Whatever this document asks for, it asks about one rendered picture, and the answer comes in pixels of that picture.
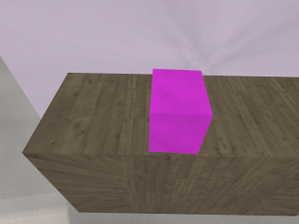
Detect pedestal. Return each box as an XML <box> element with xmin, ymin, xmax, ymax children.
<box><xmin>22</xmin><ymin>73</ymin><xmax>299</xmax><ymax>217</ymax></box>

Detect carton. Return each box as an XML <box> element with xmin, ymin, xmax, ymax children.
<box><xmin>149</xmin><ymin>68</ymin><xmax>213</xmax><ymax>154</ymax></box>

